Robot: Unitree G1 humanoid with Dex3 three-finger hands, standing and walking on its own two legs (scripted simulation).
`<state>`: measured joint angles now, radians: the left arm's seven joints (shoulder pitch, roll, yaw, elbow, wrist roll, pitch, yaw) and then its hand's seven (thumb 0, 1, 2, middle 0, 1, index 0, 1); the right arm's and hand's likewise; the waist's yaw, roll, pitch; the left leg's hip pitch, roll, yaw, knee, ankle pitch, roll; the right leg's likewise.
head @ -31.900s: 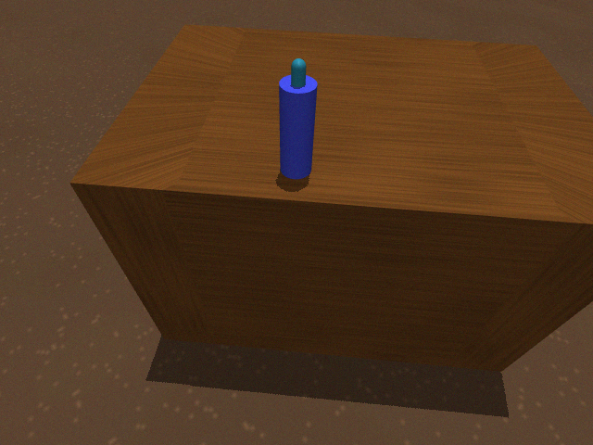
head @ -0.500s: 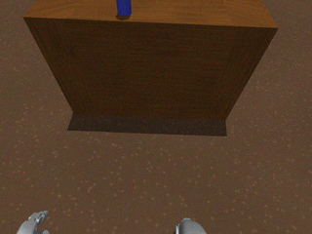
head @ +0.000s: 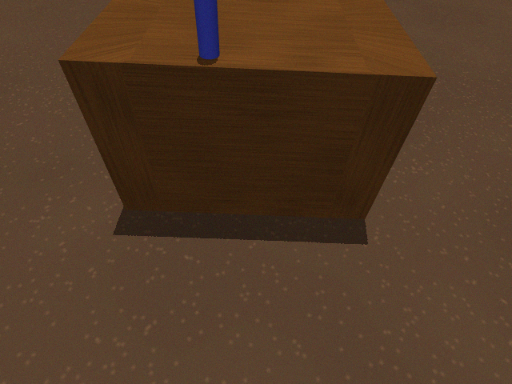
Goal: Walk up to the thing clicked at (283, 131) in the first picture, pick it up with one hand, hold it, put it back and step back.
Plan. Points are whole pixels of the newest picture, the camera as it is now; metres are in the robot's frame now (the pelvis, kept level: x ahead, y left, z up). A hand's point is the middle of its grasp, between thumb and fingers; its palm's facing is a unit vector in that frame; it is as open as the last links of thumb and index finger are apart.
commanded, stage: step back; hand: left
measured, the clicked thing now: (206, 16) +1.07 +0.19 +0.10
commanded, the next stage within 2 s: stand in 0.60 s
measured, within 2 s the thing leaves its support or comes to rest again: neither
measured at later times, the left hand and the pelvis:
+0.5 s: hand (117, 379) +0.16 +0.24 -0.14, palm faces -0.03 -0.94 -0.35, open 7.4 cm; pelvis +0.05 -0.01 +0.01, yaw -2 degrees
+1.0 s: hand out of the picture +0.12 +0.23 -0.14, palm faces -0.05 -0.94 -0.33, open 7.4 cm; pelvis +0.03 -0.02 +0.02, yaw -1 degrees
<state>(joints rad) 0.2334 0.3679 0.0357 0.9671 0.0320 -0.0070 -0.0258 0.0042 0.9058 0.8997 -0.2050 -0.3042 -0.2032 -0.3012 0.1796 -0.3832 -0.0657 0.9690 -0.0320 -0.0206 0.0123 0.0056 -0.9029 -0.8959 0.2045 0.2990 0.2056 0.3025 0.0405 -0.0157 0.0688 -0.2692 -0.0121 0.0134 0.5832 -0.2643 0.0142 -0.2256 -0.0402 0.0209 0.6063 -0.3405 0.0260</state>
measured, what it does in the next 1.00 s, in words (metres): stands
